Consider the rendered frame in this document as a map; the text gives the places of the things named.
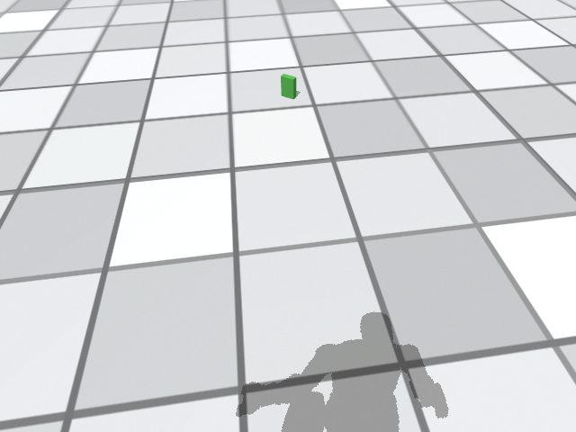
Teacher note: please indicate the carton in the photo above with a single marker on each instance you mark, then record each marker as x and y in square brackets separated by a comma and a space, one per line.
[288, 86]

